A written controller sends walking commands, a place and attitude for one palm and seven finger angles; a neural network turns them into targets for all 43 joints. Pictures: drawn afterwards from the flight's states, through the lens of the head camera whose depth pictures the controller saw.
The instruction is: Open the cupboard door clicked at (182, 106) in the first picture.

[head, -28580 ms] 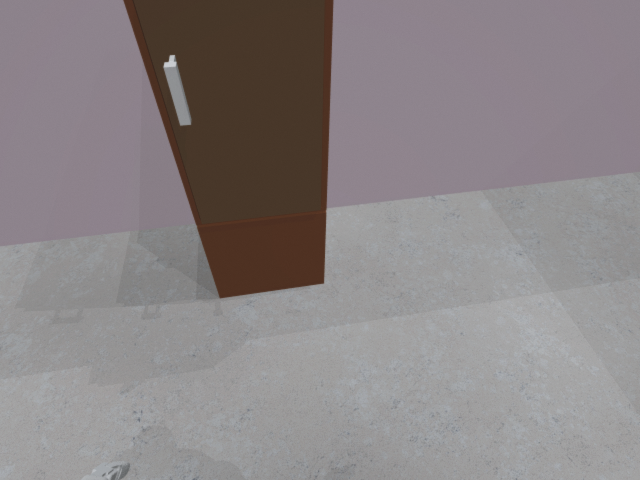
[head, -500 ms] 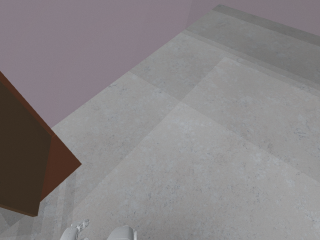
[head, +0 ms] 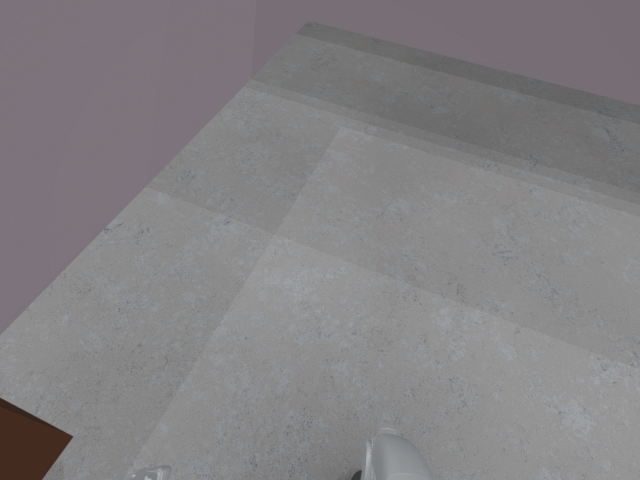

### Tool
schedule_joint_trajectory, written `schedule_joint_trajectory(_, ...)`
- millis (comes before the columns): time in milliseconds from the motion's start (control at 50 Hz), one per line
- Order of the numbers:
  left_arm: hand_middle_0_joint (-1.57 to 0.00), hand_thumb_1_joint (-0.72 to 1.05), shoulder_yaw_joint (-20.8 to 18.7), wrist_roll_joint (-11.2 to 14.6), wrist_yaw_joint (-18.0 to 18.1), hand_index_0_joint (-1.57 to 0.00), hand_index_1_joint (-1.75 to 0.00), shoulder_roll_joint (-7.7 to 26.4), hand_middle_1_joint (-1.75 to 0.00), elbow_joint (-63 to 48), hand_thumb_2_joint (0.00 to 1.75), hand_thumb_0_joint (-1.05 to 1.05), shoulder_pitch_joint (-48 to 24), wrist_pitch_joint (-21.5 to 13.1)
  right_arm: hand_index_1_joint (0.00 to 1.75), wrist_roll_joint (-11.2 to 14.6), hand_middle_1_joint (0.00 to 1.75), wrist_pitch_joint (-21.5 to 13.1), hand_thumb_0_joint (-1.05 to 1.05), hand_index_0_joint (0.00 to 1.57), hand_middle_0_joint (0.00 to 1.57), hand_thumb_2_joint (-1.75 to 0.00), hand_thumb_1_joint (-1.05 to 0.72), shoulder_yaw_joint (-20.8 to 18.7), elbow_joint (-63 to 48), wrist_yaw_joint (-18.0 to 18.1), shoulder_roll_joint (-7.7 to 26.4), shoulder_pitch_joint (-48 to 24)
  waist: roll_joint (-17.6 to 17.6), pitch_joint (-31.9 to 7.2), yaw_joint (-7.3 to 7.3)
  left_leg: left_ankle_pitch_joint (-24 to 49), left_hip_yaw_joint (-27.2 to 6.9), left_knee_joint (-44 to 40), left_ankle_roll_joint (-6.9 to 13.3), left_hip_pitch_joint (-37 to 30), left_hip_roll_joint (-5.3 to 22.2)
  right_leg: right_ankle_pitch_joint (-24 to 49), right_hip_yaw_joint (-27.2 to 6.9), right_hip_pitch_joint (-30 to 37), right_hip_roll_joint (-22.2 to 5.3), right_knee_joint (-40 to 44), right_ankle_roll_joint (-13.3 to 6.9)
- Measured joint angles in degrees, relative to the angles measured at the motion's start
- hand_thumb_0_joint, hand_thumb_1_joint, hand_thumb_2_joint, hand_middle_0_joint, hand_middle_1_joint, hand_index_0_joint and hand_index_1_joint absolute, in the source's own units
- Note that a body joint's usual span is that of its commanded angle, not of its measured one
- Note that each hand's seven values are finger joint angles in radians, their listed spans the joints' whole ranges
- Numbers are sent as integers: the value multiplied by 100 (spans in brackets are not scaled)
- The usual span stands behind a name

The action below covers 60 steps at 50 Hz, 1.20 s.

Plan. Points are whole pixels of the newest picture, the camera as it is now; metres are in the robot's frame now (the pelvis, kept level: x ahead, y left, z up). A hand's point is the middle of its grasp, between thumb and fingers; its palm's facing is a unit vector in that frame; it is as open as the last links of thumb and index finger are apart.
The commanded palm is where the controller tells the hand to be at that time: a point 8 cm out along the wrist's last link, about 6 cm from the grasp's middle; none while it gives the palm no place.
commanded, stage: walk to a spot facing it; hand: left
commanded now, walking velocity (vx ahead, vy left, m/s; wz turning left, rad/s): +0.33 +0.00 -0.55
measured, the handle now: out of the picture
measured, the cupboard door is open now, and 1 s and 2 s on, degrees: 49 49 49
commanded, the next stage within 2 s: turn to face it in 1.06 s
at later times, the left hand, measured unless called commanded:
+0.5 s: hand (257, 373) +0.28 +0.11 -0.15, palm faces -0.13 -0.96 -0.25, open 7.2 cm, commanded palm none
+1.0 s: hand (302, 227) +0.60 +0.05 -0.17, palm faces -0.27 -0.95 -0.17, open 7.3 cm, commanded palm none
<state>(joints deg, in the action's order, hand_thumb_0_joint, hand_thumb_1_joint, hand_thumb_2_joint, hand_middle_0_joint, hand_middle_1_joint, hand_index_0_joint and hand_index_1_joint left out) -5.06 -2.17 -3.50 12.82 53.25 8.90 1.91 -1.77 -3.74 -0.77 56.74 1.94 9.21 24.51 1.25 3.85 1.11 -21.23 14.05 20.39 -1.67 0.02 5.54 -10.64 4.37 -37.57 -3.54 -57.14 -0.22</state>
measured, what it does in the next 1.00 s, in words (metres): walks ahead, turning right: right foot, then left foot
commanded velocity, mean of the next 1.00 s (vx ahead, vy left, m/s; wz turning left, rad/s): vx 0.36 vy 0.00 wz -0.28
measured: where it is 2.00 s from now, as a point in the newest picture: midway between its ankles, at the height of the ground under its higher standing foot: (390, 293)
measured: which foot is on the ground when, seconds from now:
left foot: down 0.00-0.16, up 0.18-0.74, down 0.76-1.00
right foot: up 0.00-0.12, down 0.14-0.76, up 0.78-1.00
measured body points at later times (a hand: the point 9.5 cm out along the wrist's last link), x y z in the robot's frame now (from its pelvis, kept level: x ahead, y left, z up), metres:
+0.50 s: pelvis +0.23 -0.08 +0.01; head +0.26 -0.11 +0.45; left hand +0.29 +0.16 -0.13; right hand +0.28 -0.33 -0.15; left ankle +0.35 +0.09 -0.66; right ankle +0.17 -0.10 -0.74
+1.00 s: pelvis +0.51 -0.10 +0.00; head +0.54 -0.10 +0.45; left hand +0.61 +0.11 -0.15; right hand +0.41 -0.32 -0.15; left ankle +0.49 -0.02 -0.74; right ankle +0.51 -0.27 -0.66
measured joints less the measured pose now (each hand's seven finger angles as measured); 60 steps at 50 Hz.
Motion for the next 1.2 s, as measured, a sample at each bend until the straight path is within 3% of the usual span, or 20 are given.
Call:
schedule_joint_trajectory(100, -20, 91, 90, 32, -14, -19, -30, -91, -30, -95, 90, 1, -472, -39, 30, -18, 30, 77, 0, 20, 20, -90, -90, -22, 278, -2, 46, 413, -126, 180, 240, -527, 342, 186, -259, -498, 125, -206, 350, 453, 216, 1412, -307)
schedule_joint_trajectory(140, -20, 91, 109, 36, -2, -20, -30, -85, -30, -187, 90, 1, -551, -172, 30, 12, 30, 148, 0, 20, 20, -90, -90, -19, 421, -27, 38, 573, -124, 207, 239, -830, 380, 958, -322, -443, 282, -268, 434, 939, 372, 1869, -518)
schedule_joint_trajectory(160, -20, 91, 103, 31, 25, -20, -30, -73, -30, -232, 90, 1, -563, -275, 30, 60, 30, 206, 0, 20, 20, -90, -90, -17, 491, -57, 23, 583, -94, 223, 171, -752, 277, 1853, -259, -159, 395, -91, 423, 1007, 413, 1834, -633)
schedule_joint_trajectory(220, -20, 91, 105, 139, 169, -20, -30, -64, -30, -228, 90, 1, -493, -401, 30, 143, 30, 374, 1, 20, 20, -90, -90, -78, 536, -106, 27, 137, -62, 381, 179, -596, -818, 4881, -112, 1259, 270, -533, 340, 1238, 569, 1576, -764)
schedule_joint_trajectory(260, -20, 91, 133, 157, 253, -20, -30, -90, -30, -114, 90, 1, -333, -381, 30, 123, 30, 371, 1, 20, 20, -90, -90, -139, 409, -107, 42, -236, -55, 364, 205, -134, -1104, 5473, -88, 2055, 247, -497, 254, 1590, 671, 1997, -714)
schedule_joint_trajectory(360, -20, 94, 92, 136, 381, -20, -30, -181, -30, 183, 90, 0, 182, -462, 30, 51, 30, 290, 1, 20, 20, -90, -91, -197, -83, -140, 66, -1039, -69, 131, 170, 614, -1334, 4613, -145, 3306, 317, -204, -67, 2332, 845, 3172, -767)
schedule_joint_trajectory(460, -20, 94, 119, 145, 357, -20, -30, -235, -30, 422, 90, 0, 688, -592, 30, 58, 30, 273, 0, 20, 20, -90, -91, -219, -226, -181, 122, -1507, -194, -88, -41, 1115, -1410, 3806, -190, 3707, 248, -256, -311, 3005, 948, 3818, -749)
schedule_joint_trajectory(640, -20, 92, 305, 104, 482, -20, -30, -545, -30, 853, 90, 1, 1677, -656, 30, 106, 30, 330, 0, 20, 20, -90, -91, -194, -134, -283, 104, -2088, -170, -165, -441, 1057, -1000, 2738, -25, 3436, -169, -888, -691, 4159, 976, 4245, -679)
schedule_joint_trajectory(720, -20, 91, 337, 92, 489, -20, -30, -612, -30, 1123, 90, 1, 2000, -618, 30, 93, 30, 199, 0, 20, 20, -90, -91, -139, -162, -272, 1, -2241, -7, -80, -440, 890, -730, 1716, 244, 2824, -523, -1417, -792, 4439, 886, 3798, -592)
schedule_joint_trajectory(760, -20, 91, 327, 139, 462, -20, -30, -670, -30, 1242, 90, 1, 2139, -572, 30, 31, 30, 50, 0, 20, 20, -90, -90, -109, -196, -239, -15, -2168, -73, -116, -367, 1094, -726, 1438, 563, 2441, -527, -1560, -684, 3920, 969, 2273, -442)
schedule_joint_trajectory(820, -20, 91, 300, 137, 412, -20, -30, -603, -30, 1265, 90, 1, 1924, -452, 30, 36, 30, -44, 0, 20, 20, -90, -90, -103, -172, -174, -69, -1851, 92, -73, -317, 538, -535, 1675, 671, 2110, -596, -1397, -530, 2507, 717, -877, -339)
schedule_joint_trajectory(880, -20, 91, 220, 41, 336, -20, -30, -505, -30, 1028, 90, 1, 1464, -365, 30, 45, 30, -67, 0, 20, 20, -90, -91, -130, 55, -89, -63, -1350, 80, -93, -316, 478, -512, 1191, 565, 1592, -638, -840, -405, 1351, 320, -1745, -233)
schedule_joint_trajectory(960, -20, 91, 138, 12, 274, -20, -30, -422, -30, 611, 90, 1, 860, -334, 30, 81, 30, -85, 0, 20, 20, -90, -93, -157, 441, -25, 4, -704, 27, -119, -291, 512, -458, 432, 573, 913, -658, -214, -480, 334, -92, -1100, -90)
schedule_joint_trajectory(1040, -20, 93, 66, 18, 255, -20, -30, -245, -30, 435, 90, 1, 399, -272, 30, 85, 30, -48, 0, 20, 20, -90, -92, -128, 668, -44, 22, -153, -36, -133, -143, 356, -325, -26, 463, 303, -586, 445, -345, 19, -256, 137, -69)
schedule_joint_trajectory(1120, -20, 93, 53, 43, 196, -19, -30, -83, -30, 346, 90, 1, -8, -207, 30, 53, 30, -21, 0, 20, 20, -90, -92, -92, 761, -28, 8, 223, -85, -49, 103, 17, -129, -176, 301, -191, -481, 622, -44, 206, -159, 1267, -176)
schedule_joint_trajectory(1200, -19, 92, 89, 48, 185, -19, -30, -6, -29, 207, 90, 1, -362, -257, 30, 37, 30, 38, 0, 20, 20, -90, -91, -46, 856, -10, -31, 501, -169, 53, 289, -541, 15, 205, 82, -439, -260, 281, 234, 735, 153, 1916, -409)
